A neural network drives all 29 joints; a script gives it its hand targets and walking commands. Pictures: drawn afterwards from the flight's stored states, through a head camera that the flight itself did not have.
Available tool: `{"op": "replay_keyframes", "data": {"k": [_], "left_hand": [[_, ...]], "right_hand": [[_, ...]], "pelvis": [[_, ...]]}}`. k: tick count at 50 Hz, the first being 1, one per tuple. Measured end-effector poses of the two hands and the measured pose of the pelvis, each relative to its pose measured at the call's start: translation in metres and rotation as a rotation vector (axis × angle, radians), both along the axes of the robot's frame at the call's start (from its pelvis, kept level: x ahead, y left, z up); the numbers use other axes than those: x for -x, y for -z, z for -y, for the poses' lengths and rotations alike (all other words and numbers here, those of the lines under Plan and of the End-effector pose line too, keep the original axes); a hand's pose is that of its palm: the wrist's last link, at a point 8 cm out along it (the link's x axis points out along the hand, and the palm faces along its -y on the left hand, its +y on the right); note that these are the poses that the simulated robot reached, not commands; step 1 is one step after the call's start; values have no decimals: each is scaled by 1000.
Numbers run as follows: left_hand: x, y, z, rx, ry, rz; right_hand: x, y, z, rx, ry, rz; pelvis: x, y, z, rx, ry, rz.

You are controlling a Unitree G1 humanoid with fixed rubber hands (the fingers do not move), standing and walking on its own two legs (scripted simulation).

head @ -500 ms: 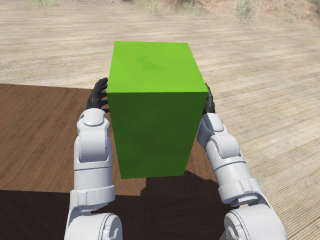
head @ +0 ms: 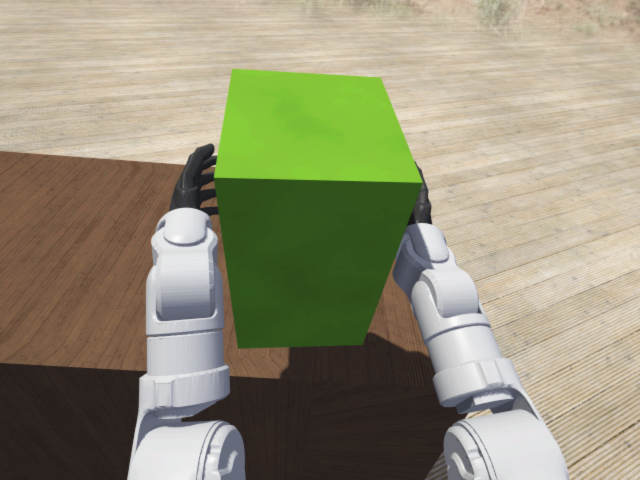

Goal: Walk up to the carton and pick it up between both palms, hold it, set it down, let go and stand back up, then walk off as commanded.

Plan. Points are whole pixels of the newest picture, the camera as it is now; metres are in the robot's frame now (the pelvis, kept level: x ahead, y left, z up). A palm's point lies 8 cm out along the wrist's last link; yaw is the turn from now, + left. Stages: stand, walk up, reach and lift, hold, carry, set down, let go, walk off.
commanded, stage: hold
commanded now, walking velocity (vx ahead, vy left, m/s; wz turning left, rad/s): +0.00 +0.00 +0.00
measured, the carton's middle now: (304, 222) +0.37 +0.01 +0.19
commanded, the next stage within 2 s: none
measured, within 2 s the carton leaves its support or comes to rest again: neither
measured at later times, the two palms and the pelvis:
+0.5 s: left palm (192, 212) +0.36 +0.14 +0.21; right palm (409, 217) +0.37 -0.12 +0.20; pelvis +0.01 +0.00 +0.00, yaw +0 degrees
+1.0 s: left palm (192, 212) +0.35 +0.14 +0.22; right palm (410, 220) +0.36 -0.12 +0.20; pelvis +0.00 +0.00 +0.00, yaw +0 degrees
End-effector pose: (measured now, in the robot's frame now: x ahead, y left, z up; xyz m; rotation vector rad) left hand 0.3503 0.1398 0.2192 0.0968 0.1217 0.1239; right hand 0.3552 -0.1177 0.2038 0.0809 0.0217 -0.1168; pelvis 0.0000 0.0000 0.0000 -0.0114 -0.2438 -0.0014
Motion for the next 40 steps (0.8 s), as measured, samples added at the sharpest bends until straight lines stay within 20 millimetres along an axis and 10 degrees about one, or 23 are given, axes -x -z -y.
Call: {"op": "replay_keyframes", "data": {"k": [40], "left_hand": [[-4,8,-1,0,6,-25]], "right_hand": [[-5,6,-1,3,-3,-19]], "pelvis": [[-10,0,-2,-3,1,22]]}}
